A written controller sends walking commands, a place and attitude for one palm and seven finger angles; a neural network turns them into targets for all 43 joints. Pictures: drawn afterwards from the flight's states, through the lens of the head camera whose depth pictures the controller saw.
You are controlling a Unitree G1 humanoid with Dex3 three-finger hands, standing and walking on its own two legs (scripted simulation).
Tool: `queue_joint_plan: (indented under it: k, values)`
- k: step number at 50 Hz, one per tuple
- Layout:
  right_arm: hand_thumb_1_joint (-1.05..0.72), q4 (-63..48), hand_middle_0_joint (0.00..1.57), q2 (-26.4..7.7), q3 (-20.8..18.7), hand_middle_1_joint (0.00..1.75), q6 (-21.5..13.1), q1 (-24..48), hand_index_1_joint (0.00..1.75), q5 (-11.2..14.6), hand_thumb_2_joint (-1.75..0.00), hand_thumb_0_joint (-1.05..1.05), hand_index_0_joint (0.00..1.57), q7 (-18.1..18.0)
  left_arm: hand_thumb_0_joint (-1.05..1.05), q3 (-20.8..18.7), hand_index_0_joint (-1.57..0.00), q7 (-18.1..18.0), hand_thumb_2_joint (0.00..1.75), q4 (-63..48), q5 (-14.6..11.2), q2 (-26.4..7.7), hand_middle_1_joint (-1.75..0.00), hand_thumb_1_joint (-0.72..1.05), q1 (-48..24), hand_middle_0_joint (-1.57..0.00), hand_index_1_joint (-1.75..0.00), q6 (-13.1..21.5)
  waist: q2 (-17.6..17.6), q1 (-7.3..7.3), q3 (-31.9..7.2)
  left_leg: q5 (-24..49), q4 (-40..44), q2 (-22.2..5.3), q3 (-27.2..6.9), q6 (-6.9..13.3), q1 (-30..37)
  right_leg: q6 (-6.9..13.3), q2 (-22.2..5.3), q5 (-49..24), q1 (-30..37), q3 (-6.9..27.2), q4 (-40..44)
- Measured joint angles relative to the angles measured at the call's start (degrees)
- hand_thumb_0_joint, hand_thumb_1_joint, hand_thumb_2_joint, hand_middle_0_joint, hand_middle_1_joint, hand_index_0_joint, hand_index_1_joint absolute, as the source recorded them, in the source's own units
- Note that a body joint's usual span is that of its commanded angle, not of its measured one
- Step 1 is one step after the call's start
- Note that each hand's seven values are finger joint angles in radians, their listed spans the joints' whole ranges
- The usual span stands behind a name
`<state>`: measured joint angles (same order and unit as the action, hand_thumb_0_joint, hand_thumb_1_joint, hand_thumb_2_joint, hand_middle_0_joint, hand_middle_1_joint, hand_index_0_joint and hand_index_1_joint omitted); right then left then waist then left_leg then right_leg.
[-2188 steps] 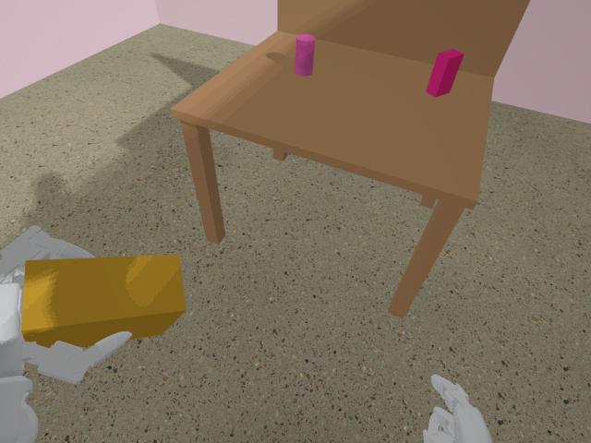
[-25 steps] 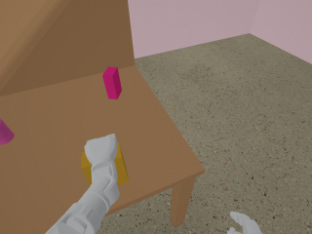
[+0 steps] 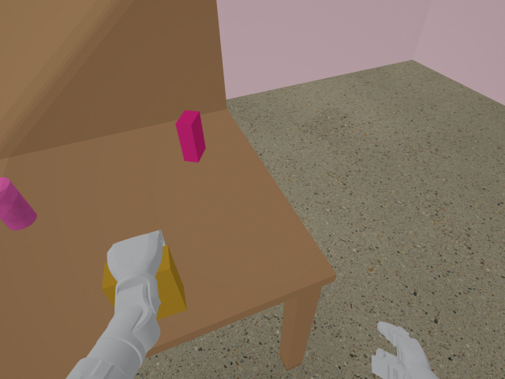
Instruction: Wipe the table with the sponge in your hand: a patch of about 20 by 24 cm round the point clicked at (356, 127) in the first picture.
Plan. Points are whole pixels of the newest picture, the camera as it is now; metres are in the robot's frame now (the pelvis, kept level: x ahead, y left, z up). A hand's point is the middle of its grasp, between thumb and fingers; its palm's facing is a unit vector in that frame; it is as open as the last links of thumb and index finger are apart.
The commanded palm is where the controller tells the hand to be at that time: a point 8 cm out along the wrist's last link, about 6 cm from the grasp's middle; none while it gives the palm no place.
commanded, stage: wipe forward along the middle lane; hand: left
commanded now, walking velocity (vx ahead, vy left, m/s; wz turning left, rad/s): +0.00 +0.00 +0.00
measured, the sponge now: (151, 294) +0.29 +0.23 -0.07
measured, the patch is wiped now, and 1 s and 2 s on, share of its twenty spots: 1.00 1.00 1.00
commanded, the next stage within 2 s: slide back across to the first lane in 1.60 s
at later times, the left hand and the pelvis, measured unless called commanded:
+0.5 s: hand (139, 248) +0.35 +0.26 -0.02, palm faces -0.11 -0.02 -0.99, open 10.2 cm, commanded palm +0.33 +0.26 +0.02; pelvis -0.01 +0.00 -0.01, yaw +0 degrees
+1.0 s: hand (136, 230) +0.40 +0.29 -0.02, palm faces -0.12 -0.01 -0.99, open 10.2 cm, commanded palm +0.38 +0.28 +0.01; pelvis -0.01 +0.01 -0.02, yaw +0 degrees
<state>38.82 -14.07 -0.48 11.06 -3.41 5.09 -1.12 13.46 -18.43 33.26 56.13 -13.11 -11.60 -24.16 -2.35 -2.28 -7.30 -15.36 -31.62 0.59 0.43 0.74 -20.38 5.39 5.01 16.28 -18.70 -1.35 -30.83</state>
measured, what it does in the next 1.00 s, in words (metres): stands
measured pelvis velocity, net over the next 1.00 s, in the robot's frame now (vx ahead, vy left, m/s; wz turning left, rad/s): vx -0.01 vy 0.01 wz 0.00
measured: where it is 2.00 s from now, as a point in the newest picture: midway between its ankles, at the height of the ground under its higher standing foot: outside the picture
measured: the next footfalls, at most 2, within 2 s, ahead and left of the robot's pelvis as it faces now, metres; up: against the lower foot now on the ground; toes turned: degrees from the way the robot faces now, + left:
none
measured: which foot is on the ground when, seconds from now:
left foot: down 0.00-1.00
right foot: down 0.00-1.00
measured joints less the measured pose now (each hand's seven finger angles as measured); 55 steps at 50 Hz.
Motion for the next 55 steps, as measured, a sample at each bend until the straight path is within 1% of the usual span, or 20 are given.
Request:
queue_joint_plan:
  k: [4,9,14,24,30,40,50,55]
  values:
    - [-0.9,0.5,0.2,0.2,0.3,0.3,-0.4,-0.4,0.3,-0.1,-0.9,0.01,0.2,-0.4,0.0,-0.7,-0.71,0.1,1.05,1.7,0.3,-0.4,-1.35,-0.51,-1.5,-0.7,-1.35,0.9,0.0,0.2,0.2,0.0,-0.6,0.1,-0.3,0.1,-0.9,-0.1,-0.1,0.0,-0.8,-0.3,-0.5]
    - [-0.9,1.3,0.2,0.4,0.7,0.3,-0.8,-1.3,0.3,-0.2,-0.9,0.01,0.2,-1.0,0.0,-1.9,-0.72,0.2,1.05,6.8,1.0,-1.6,-1.34,-0.52,-6.6,-0.71,-1.34,2.4,0.2,0.78,0.3,0.0,-1.9,0.3,-0.8,0.1,-3.5,-0.1,-0.3,0.2,-3.2,-0.9,-1.8]
    - [-0.9,1.7,0.2,0.3,0.4,0.3,-1.0,-3.1,0.3,-0.2,-0.9,0.01,0.2,-1.0,0.0,-3.3,-0.73,0.0,1.05,11.2,1.0,-3.0,-1.34,-0.52,-10.6,-0.72,-1.34,3.8,0.1,1.59,-0.2,-0.4,-3.6,0.1,-0.8,0.0,-6.5,-0.1,-0.1,0.4,-6.1,-1.0,-3.0]
    - [-0.9,3.0,0.2,-0.7,-0.2,0.3,-1.3,-6.6,0.3,-0.3,-0.9,0.01,0.2,-0.9,0.0,-5.5,-0.73,-1.5,1.05,17.1,0.7,-4.9,-1.33,-0.52,-15.6,-0.72,-1.33,5.8,0.0,2.93,-0.9,-1.2,-6.2,-0.2,-0.7,0.2,-10.9,-0.3,0.1,0.9,-10.2,-1.1,-5.1]
    - [-0.9,3.2,0.2,-0.9,-0.3,0.3,-1.6,-7.4,0.3,-0.2,-0.9,0.01,0.2,-0.9,0.0,-5.7,-0.73,-1.6,1.05,21.4,0.7,-6.3,-1.33,-0.52,-19.8,-0.73,-1.33,6.4,0.1,3.9,-1.0,-1.4,-7.3,-0.3,-0.9,0.3,-13.1,-0.4,0.2,0.9,-12.2,-1.4,-5.7]
    - [-0.9,3.0,0.2,-0.6,0.1,0.3,-2.2,-8.1,0.3,-0.3,-0.9,0.0,0.2,-0.3,0.01,-7.3,-0.74,-2.0,1.05,26.0,0.7,-8.0,-1.33,-0.52,-23.8,-0.73,-1.33,8.0,0.1,4.77,-1.6,-1.9,-8.4,-0.4,-0.8,0.6,-15.6,-0.7,0.3,0.9,-14.4,-1.3,-6.3]
    - [-0.9,2.8,0.2,-0.4,0.1,0.3,-2.3,-8.6,0.3,-0.6,-0.9,0.0,0.2,0.3,0.01,-7.6,-0.73,-2.4,1.05,28.2,1.5,-8.9,-1.33,-0.52,-26.5,-0.73,-1.34,8.4,0.3,5.33,-2.0,-2.3,-9.5,-0.3,-1.0,1.0,-17.6,-1.1,0.2,1.1,-16.0,-1.5,-6.6]
    - [-0.9,2.9,0.2,-0.4,0.2,0.3,-2.3,-8.8,0.3,-0.8,-0.9,0.0,0.2,0.5,0.01,-8.6,-0.73,-2.6,1.05,29.4,1.6,-9.5,-1.33,-0.52,-27.6,-0.73,-1.34,8.8,0.4,5.71,-2.4,-2.7,-10.1,-0.3,-0.8,1.3,-18.5,-1.4,0.2,1.2,-16.8,-1.3,-6.9]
